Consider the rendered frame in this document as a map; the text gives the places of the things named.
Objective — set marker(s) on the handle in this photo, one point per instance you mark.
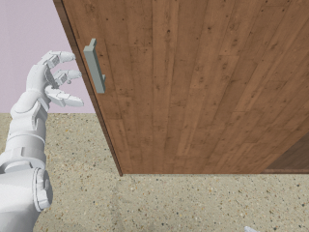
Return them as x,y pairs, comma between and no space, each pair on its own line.
94,67

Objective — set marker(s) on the robot left hand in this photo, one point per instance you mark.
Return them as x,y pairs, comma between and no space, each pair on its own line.
40,79

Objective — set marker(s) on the left robot upper arm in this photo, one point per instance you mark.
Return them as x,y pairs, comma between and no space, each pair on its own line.
23,196

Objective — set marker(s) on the wardrobe door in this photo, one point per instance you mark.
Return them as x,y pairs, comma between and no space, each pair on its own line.
296,157
198,86

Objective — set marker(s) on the left robot forearm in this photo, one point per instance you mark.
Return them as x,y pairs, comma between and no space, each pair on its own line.
27,134

